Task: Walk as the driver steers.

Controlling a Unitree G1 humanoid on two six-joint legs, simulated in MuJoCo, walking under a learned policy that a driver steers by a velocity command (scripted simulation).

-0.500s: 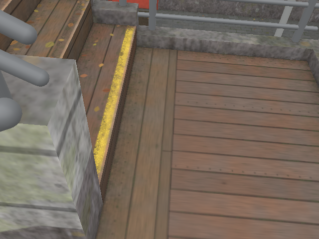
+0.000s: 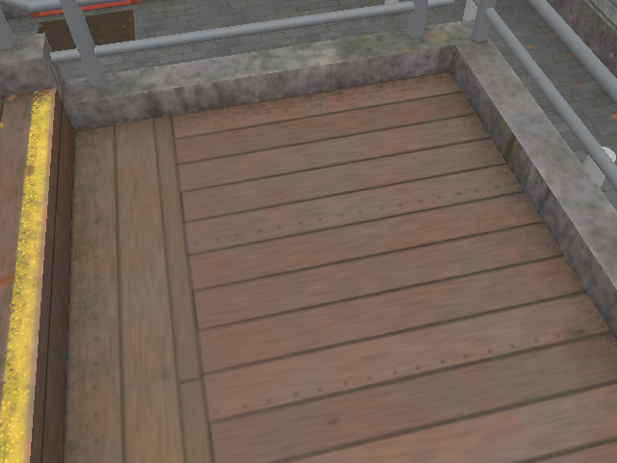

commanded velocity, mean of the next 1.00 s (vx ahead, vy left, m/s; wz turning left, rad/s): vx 0.98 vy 0.00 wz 0.53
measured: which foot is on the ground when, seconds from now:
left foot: up 0.00-0.38, down 0.40-0.82, up 0.84-1.00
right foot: down 0.00-0.40, up 0.42-0.78, down 0.80-1.00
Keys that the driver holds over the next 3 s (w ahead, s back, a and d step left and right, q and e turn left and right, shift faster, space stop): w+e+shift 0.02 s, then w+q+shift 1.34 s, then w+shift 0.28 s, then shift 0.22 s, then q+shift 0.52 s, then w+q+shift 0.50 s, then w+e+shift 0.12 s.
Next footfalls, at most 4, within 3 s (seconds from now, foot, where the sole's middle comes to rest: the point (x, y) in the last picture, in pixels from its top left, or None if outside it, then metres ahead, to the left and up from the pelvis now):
0.40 left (351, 388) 0.60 -0.04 -0.72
0.80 right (398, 232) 1.03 -0.18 -0.72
1.24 left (265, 176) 1.23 0.18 -0.72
1.60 right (216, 77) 1.55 0.33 -0.62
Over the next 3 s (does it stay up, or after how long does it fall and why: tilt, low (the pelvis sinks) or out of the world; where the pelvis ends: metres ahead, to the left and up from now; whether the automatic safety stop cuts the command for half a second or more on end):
stays up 0.78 0.39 0.04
